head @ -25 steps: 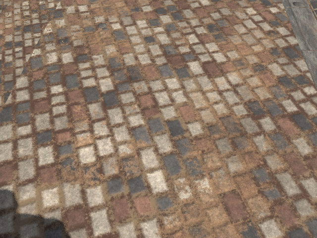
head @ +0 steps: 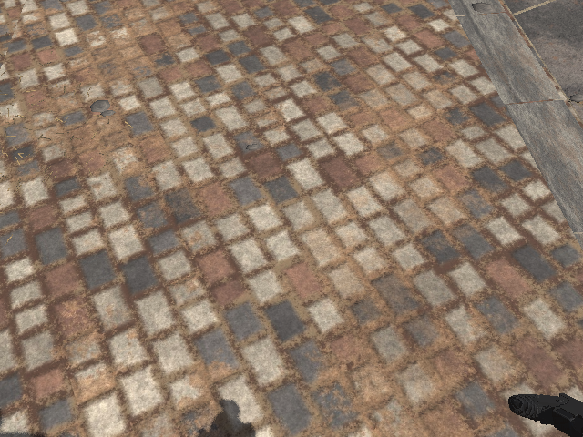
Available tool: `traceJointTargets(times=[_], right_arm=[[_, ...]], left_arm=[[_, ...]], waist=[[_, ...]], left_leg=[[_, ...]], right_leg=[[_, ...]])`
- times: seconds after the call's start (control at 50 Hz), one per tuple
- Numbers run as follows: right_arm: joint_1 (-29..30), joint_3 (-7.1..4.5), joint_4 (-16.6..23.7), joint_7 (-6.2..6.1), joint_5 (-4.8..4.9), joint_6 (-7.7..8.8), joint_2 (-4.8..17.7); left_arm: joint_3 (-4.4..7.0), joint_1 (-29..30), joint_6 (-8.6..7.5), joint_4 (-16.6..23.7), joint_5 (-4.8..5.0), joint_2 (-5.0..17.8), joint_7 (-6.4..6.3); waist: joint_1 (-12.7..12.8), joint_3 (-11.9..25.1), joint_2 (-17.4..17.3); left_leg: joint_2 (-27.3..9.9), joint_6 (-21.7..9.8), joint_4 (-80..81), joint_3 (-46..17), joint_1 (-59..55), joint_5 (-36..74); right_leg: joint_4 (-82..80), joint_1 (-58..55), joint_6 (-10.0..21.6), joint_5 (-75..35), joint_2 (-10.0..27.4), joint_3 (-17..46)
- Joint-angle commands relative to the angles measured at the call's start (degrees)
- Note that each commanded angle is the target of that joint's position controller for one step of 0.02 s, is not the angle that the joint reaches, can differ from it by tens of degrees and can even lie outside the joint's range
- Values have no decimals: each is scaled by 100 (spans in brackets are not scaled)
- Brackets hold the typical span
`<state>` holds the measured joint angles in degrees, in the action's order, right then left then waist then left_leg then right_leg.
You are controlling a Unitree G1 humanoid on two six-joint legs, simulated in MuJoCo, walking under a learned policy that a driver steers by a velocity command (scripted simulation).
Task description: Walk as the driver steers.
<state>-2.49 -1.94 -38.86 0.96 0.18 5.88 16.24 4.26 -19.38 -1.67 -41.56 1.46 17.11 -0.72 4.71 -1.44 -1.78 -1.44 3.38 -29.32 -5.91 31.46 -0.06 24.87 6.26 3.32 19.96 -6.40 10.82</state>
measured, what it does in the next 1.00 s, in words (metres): walks ahead, turning left: left foot, then right foot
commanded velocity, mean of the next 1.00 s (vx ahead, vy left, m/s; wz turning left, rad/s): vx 0.11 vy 0.00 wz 0.24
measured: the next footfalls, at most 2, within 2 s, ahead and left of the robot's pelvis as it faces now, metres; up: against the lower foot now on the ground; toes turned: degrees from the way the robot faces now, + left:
left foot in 0.04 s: +0.20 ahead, +0.14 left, +0.00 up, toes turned -5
right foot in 0.42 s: +0.22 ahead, -0.10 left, +0.00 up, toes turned +6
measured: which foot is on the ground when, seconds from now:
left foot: up 0.00-0.02, down 0.04-0.44, up 0.46-0.76, down 0.78-1.00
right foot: down 0.00-0.04, up 0.06-0.40, down 0.42-0.78, up 0.80-1.00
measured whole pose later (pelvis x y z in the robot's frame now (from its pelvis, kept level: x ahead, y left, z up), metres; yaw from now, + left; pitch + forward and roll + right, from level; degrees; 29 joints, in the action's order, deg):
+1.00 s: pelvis +0.15 +0.07 +0.01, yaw +19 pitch +2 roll -2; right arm -9.5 -2.9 -38.4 -0.8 -0.3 -1.1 16.1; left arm 5.3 -8.6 1.5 -42.4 0.1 18.6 -2.7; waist 0.1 -2.9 2.1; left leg 2.8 -3.5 -25.8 -3.1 15.9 -11.2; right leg 61.3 30.2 -4.7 21.5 0.9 1.7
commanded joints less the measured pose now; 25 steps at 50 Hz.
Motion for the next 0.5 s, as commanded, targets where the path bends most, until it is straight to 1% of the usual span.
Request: traceJointTargets(times=[0.02, 0.04, 0.06, 0.08, 0.1, 0.12, 0.14, 0.16, 0.18, 0.2, 0.22, 0.24, 0.26, 0.28, 0.3, 0.32, 0.36, 0.38, 0.4, 0.42, 0.44, 0.46, 0.48, 0.5], right_arm=[[-258, -331, 300, -18, -36, 168, 821], [-743, -392, 242, -46, -149, 205, 988], [-1378, -459, 232, -71, -268, 201, 1360], [-1614, -525, 18, -9, -244, 80, 1553], [-1463, -393, 141, 24, -89, 46, 995], [-1231, -287, 160, 27, -74, 1, 676], [-943, -187, 149, 53, -116, -35, 494], [-672, -126, 111, 69, -106, -59, 383], [-541, -95, 60, 75, -120, -75, 356], [-450, -104, 9, 80, -119, -91, 392], [-405, -139, -26, 67, -107, -118, 510], [-421, -192, -67, 42, -86, -156, 663], [-486, -245, -103, 16, -54, -202, 807], [-542, -296, -120, -2, -11, -253, 952], [-573, -332, -123, -15, 30, -305, 1047], [-573, -352, -118, -28, 64, -359, 1091], [-515, -359, -108, -60, 124, -463, 1067], [-455, -351, -100, -85, 151, -508, 1014], [-441, -331, -99, -115, 175, -545, 927], [-537, -290, -97, -139, 150, -556, 773], [-609, -211, -17, -144, 78, -547, 488], [-739, -197, 87, -162, 108, -541, 418], [-828, -323, 8, -175, 54, -549, 799], [-958, -430, -84, -168, 81, -588, 978]], left_arm=[[222, 175, 9, 350, -17, 777, -50], [139, 195, 6, 417, -63, 527, -50], [17, -156, -6, 536, -203, 170, -70], [-31, -994, -42, 583, -41, 146, -58], [65, -980, -10, 327, -11, 670, -79], [104, -413, 48, 351, -28, 817, -86], [85, -44, 108, 390, -97, 741, -105], [78, 211, 137, 498, -173, 661, -107], [44, 236, 160, 524, -191, 509, -91], [-12, 215, 165, 509, -200, 329, -90], [-59, 226, 153, 504, -213, 201, -99], [-88, 260, 140, 490, -224, 140, -110], [-90, 300, 141, 468, -204, 166, -120], [-66, 350, 163, 459, -173, 262, -133], [-38, 441, 198, 471, -152, 359, -146], [-18, 569, 237, 506, -143, 418, -153], [4, 805, 279, 587, -158, 421, -150], [11, 830, 264, 601, -174, 391, -140], [31, 791, 228, 608, -196, 403, -133], [87, 684, 189, 635, -238, 593, -152], [165, 558, 187, 688, -323, 949, -204], [237, 557, 208, 567, -385, 1103, -165], [172, 665, 165, 660, -370, 836, -159], [105, 836, 124, 699, -335, 624, -170]], waist=[[-513, 319, 896], [-743, 787, 763], [-769, 1683, -233], [-423, 2231, -2096], [-561, 1867, -1166], [-695, 1295, -614], [-629, 954, -205], [-491, 671, -163], [-340, 571, -309], [-272, 564, -474], [-248, 651, -603], [-262, 796, -649], [-302, 941, -656], [-344, 1018, -643], [-385, 1023, -620], [-420, 954, -602], [-422, 701, -597], [-360, 582, -599], [-279, 506, -562], [-258, 560, -355], [-321, 696, 443], [-458, 604, 1720], [-324, 593, 1592], [-417, 575, 1207]], left_leg=[[162, -297, 426, 203, -1316, -80], [-214, -539, 436, 37, -2178, 372], [-1367, -994, 75, -1060, -3744, 1707], [-2408, -1975, 548, -3422, -4815, 1367], [-2214, -1886, 711, -3428, -4453, 583], [-1928, -1703, 710, -2500, -3842, 698], [-1619, -1618, 739, -1859, -3193, 1232], [-1407, -1608, 789, -1466, -2646, 1726], [-1172, -1528, 864, -1128, -2197, 2133], [-957, -1515, 895, -845, -1952, 2608], [-861, -1559, 881, -689, -1874, 3045], [-839, -1597, 856, -644, -1888, 3215], [-866, -1634, 846, -687, -1956, 3127], [-911, -1662, 858, -777, -2010, 2812], [-944, -1665, 889, -892, -2004, 2325], [-946, -1646, 931, -1017, -1928, 1683], [-850, -1545, 969, -1252, -1675, 376], [-758, -1453, 918, -1339, -1521, -58], [-625, -1298, 803, -1402, -1349, -411], [-462, -1057, 516, -1371, -1042, -879], [-65, -742, -297, -905, -476, -1807], [615, -444, -1207, 166, -1, -2987], [413, -187, -2572, 191, 177, -3635], [328, -88, -3272, 89, 296, -3482]], right_leg=[[311, 350, 502, -1880, 1129, 1175], [1214, 474, 252, -2095, 813, 864], [2887, 1323, -63, -380, 315, 328], [4411, 2895, -370, 1949, -143, -97], [5019, 3204, -483, 1674, 223, 199], [5155, 3264, -549, 1294, 336, 50], [4918, 3067, -600, 1067, 512, -126], [4438, 2883, -614, 894, 747, -233], [3851, 2441, -617, 796, 904, -366], [3228, 2085, -669, 697, 863, -561], [2676, 1789, -737, 645, 794, -711], [2216, 1503, -774, 445, 741, -766], [1894, 1299, -791, 139, 671, -790], [1686, 1184, -789, -112, 608, -802], [1532, 1116, -764, -274, 568, -794], [1386, 1071, -723, -346, 538, -773], [931, 933, -603, -516, 476, -748], [534, 750, -521, -735, 445, -772], [49, 463, -406, -1061, 487, -763], [-168, 12, -215, -1363, 923, -481], [-323, -436, 203, -1887, 1858, 251], [-668, -194, 939, -2429, 2635, 1175], [-750, -175, 1319, -2933, 2949, 1382], [-636, -152, 1223, -3195, 2764, 1018]])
